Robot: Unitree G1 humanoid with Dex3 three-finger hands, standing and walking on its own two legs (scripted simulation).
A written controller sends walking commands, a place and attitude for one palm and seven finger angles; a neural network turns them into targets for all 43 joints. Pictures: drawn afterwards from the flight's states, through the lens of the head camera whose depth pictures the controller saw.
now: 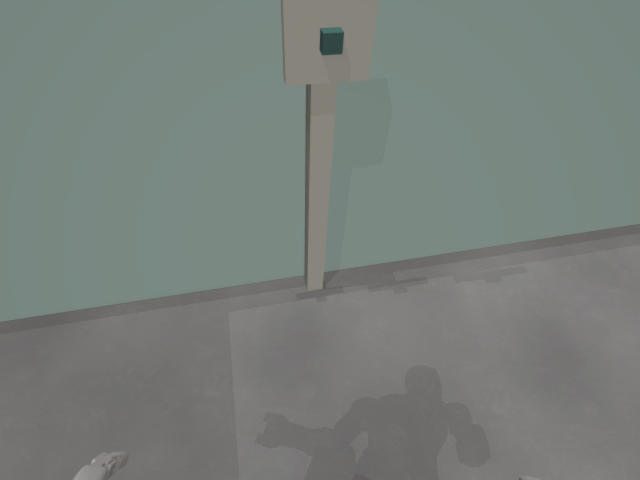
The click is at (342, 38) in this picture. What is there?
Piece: button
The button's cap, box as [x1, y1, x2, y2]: [320, 27, 343, 54]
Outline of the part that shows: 340,27 320,28 320,51 322,54 336,54 342,52 343,32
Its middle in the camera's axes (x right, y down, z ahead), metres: +0.02 -0.38 +0.74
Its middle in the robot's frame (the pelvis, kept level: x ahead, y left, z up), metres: +0.84 +0.03 +0.16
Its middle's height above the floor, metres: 0.93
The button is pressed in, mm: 0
